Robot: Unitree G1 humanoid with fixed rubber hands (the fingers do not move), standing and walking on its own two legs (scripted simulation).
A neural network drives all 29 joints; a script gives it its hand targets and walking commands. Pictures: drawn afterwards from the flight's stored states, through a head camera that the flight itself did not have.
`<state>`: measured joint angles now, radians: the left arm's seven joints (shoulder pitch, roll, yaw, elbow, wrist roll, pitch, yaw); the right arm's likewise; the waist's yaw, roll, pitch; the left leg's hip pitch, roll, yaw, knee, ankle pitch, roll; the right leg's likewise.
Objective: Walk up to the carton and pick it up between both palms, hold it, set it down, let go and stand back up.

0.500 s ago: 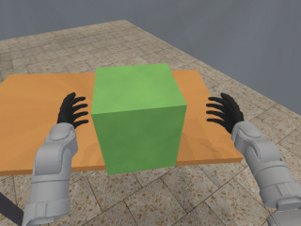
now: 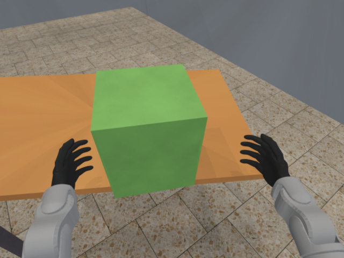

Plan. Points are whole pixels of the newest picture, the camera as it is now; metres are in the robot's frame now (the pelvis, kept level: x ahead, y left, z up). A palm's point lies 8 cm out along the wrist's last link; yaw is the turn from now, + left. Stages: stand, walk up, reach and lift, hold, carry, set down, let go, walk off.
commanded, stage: set down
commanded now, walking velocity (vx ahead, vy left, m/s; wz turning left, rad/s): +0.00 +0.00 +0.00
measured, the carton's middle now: (148, 131) +0.41 +0.08 +0.09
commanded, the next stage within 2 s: let go in 1.44 s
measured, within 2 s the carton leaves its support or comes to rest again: neither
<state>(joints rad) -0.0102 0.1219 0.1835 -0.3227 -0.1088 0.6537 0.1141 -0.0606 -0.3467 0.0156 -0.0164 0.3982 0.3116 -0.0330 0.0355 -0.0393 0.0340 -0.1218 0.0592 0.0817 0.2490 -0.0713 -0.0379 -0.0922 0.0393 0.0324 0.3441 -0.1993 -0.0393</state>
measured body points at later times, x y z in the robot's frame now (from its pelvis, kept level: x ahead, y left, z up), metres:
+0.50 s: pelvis +0.02 +0.00 +0.00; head +0.03 +0.00 +0.45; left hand +0.22 +0.24 +0.04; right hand +0.26 -0.19 +0.04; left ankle +0.04 +0.15 -0.75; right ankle -0.01 -0.09 -0.75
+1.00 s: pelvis +0.03 +0.02 +0.00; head +0.05 +0.02 +0.45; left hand +0.18 +0.25 -0.05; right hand +0.22 -0.19 -0.05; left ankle +0.04 +0.15 -0.75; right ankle -0.01 -0.09 -0.75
